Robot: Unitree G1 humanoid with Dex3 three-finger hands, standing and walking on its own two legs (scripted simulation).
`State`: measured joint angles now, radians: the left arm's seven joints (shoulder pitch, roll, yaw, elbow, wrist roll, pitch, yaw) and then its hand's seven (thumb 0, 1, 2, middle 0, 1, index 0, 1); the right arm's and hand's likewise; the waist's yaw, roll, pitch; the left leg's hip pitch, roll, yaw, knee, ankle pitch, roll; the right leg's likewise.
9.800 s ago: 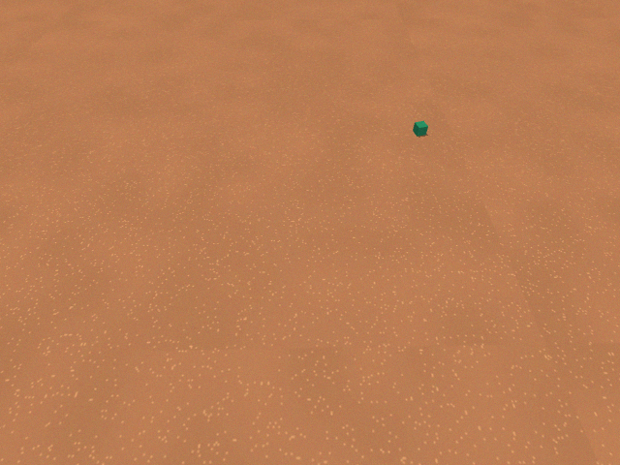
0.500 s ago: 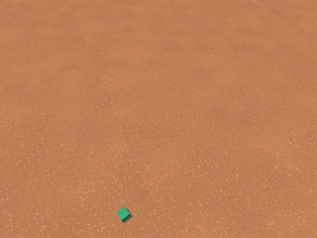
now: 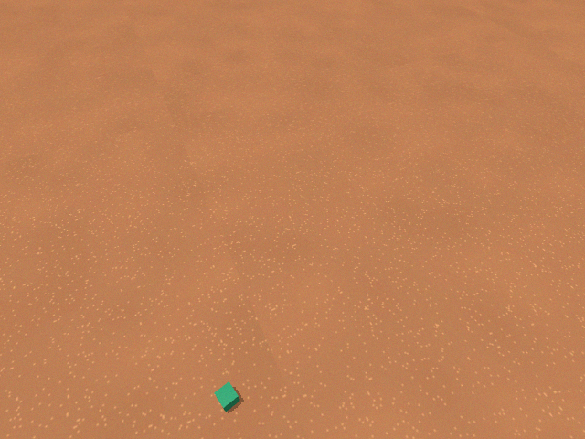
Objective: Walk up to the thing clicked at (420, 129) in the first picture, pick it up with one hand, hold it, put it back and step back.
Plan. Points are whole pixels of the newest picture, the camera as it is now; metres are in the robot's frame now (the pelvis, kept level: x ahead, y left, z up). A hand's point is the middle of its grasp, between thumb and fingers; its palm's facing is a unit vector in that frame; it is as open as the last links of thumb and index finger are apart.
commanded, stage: stand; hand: left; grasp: from above
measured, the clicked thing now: (227, 396) +0.36 +0.22 -0.76
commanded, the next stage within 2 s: rise first in 0.24 s
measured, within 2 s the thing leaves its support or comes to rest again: neither
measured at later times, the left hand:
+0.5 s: hand out of the picture +0.13 +0.25 -0.17, palm faces +0.03 -0.95 -0.33, open 7.9 cm
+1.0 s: hand out of the picture +0.13 +0.27 -0.26, palm faces -0.13 -0.83 -0.54, open 13.3 cm
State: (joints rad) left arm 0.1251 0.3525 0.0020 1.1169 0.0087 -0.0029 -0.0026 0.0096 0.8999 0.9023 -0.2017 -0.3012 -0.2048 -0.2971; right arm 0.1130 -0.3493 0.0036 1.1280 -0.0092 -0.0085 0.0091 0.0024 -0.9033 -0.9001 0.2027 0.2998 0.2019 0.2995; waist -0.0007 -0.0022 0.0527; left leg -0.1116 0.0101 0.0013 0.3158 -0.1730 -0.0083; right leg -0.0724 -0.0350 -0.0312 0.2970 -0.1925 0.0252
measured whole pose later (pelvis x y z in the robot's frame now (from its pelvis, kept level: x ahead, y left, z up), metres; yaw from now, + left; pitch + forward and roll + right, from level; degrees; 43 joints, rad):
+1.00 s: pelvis -0.02 +0.00 -0.10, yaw -1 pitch +18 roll -2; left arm 0.12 0.29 0.17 0.66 0.31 0.16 0.12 0.00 -0.40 0.85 -0.28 -0.87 -0.27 -0.89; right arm 0.18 -0.23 -0.05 0.61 0.00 -0.10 -0.01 0.01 -0.92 -0.90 0.20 0.30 0.20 0.30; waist -0.01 -0.01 -0.09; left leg -0.96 0.04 -0.01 1.15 -0.52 -0.01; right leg -0.92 -0.02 -0.01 1.13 -0.53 0.02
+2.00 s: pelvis -0.11 +0.00 -0.38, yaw -5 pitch +33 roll -4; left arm -0.66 0.44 0.15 1.33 0.78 0.22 0.56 0.01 -0.34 0.86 -0.34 -0.74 -0.31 -0.77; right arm 0.09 -0.23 0.00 0.85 -0.12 -0.19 0.08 0.01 -0.89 -0.90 0.20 0.30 0.20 0.30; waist -0.10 0.02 -0.17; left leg -2.12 0.05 -0.09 2.16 -0.63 -0.02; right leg -2.07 0.02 -0.03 2.13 -0.64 0.02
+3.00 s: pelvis -0.10 +0.00 -0.45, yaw -8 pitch +33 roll -6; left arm -0.86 0.53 0.32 1.56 0.87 0.15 0.65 0.00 -0.28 0.79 -0.38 -0.74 -0.36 -0.76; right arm 0.11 -0.29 0.00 0.90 -0.17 -0.27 0.26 0.00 -0.91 -0.90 0.20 0.30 0.20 0.30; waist -0.16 0.01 -0.06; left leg -2.31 0.04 -0.13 2.39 -0.66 -0.02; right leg -2.25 0.03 -0.05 2.34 -0.67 0.03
